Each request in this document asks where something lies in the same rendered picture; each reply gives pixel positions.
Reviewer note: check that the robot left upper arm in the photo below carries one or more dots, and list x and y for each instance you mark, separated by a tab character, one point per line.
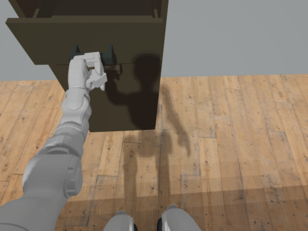
50	180

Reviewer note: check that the right robot thigh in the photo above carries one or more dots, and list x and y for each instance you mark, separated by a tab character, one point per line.
176	219

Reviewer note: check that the handle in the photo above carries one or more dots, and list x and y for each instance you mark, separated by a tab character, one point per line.
106	57
109	69

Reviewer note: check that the left robot shin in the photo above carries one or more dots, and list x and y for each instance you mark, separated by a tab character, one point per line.
121	213

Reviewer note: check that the drawer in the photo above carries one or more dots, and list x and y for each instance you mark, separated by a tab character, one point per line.
131	26

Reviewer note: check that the robot left hand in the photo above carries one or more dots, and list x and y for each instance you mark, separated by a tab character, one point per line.
78	72

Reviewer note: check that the cabinet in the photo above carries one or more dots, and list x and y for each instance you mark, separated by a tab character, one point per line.
130	99

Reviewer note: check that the robot left forearm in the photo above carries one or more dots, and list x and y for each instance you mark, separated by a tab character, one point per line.
71	132

